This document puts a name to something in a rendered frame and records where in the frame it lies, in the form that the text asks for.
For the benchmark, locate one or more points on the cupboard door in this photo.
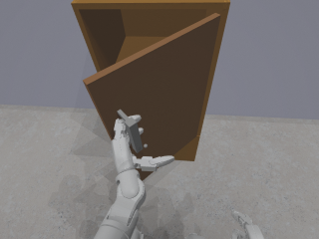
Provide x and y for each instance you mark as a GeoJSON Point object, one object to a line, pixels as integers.
{"type": "Point", "coordinates": [165, 84]}

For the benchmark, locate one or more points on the robot right hand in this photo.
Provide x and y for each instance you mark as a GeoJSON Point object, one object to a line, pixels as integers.
{"type": "Point", "coordinates": [251, 231]}

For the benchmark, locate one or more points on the left robot thigh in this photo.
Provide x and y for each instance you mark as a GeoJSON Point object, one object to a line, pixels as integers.
{"type": "Point", "coordinates": [138, 235]}

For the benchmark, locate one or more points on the robot left forearm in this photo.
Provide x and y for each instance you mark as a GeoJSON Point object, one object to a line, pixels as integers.
{"type": "Point", "coordinates": [122, 218]}

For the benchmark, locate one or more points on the robot left hand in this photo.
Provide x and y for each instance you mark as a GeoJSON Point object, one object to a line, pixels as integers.
{"type": "Point", "coordinates": [123, 157]}

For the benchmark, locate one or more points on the handle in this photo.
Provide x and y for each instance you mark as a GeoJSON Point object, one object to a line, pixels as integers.
{"type": "Point", "coordinates": [133, 131]}

